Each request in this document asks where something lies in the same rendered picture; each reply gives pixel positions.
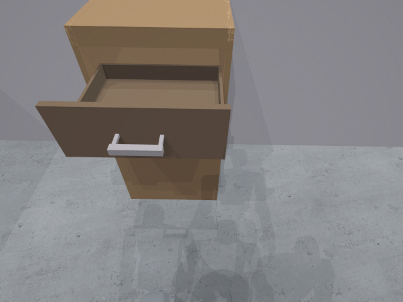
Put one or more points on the handle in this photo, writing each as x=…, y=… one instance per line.
x=135, y=150

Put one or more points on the drawer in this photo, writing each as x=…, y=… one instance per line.
x=140, y=102

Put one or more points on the cabinet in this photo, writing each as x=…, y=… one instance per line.
x=181, y=32

